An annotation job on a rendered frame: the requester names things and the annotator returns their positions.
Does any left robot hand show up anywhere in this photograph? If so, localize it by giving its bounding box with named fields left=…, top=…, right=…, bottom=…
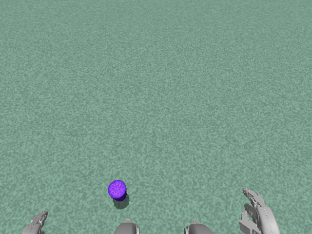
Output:
left=21, top=211, right=48, bottom=234

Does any cup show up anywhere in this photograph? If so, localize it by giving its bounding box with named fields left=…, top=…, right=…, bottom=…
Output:
left=108, top=180, right=127, bottom=201

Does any right robot hand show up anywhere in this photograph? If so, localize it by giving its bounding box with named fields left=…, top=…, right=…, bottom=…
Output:
left=239, top=187, right=281, bottom=234

